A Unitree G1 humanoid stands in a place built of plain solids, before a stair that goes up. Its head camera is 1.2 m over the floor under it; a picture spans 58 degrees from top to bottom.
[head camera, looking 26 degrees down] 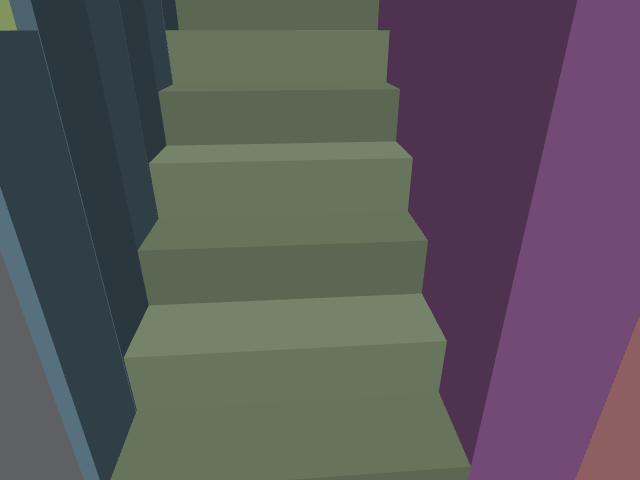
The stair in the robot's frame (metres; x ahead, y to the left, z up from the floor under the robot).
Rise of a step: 0.20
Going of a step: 0.25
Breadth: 0.90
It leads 5 degrees to the left of straight ahead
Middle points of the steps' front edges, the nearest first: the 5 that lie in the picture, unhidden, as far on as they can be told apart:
0.95 0.08 0.40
1.20 0.10 0.60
1.45 0.12 0.80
1.69 0.14 1.00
1.94 0.16 1.20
